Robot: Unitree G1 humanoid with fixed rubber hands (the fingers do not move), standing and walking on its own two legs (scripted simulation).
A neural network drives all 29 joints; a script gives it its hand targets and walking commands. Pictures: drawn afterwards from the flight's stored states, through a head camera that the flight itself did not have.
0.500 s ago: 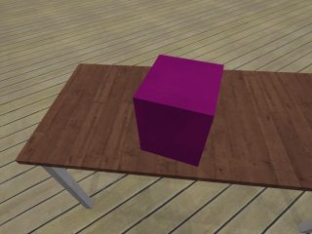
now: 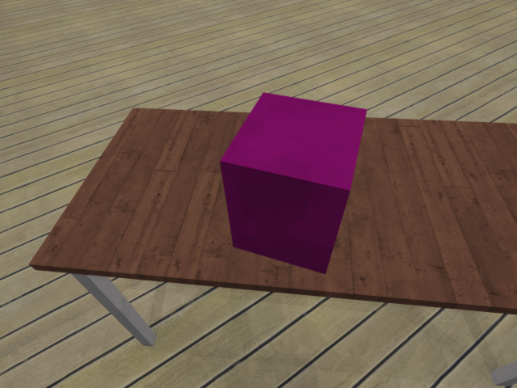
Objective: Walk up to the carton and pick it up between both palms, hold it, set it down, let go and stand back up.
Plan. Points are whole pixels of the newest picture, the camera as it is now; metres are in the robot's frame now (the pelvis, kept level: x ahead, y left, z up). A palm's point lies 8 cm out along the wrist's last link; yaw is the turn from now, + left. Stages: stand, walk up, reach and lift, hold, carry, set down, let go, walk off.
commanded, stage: stand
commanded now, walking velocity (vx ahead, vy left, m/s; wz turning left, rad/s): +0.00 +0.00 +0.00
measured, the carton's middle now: (294, 183) +0.49 -0.05 +0.02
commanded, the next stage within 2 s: walk up in 1.80 s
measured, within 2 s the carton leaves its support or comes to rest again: neither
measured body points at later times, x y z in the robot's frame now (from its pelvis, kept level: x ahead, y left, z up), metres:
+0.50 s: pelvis +0.00 +0.00 +0.00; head +0.02 +0.00 +0.45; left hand +0.09 +0.29 -0.12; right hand +0.06 -0.31 -0.13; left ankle +0.02 +0.12 -0.74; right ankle +0.03 -0.12 -0.74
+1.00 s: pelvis +0.00 +0.00 +0.00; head +0.02 +0.00 +0.45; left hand +0.08 +0.29 -0.12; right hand +0.06 -0.31 -0.13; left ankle +0.02 +0.12 -0.74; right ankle +0.03 -0.12 -0.74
